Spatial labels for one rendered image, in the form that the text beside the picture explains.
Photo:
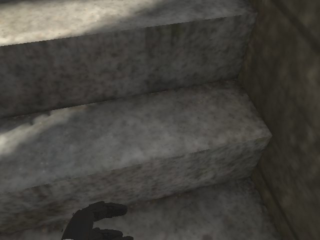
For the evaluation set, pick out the left robot hand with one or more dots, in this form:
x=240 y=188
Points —
x=80 y=227

